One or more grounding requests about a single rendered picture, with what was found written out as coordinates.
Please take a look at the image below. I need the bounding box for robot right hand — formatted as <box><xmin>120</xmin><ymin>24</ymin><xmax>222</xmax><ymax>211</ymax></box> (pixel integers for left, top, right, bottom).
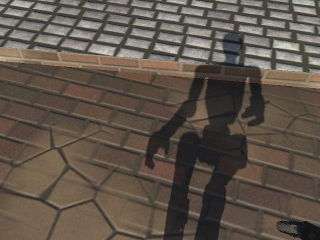
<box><xmin>276</xmin><ymin>221</ymin><xmax>320</xmax><ymax>240</ymax></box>

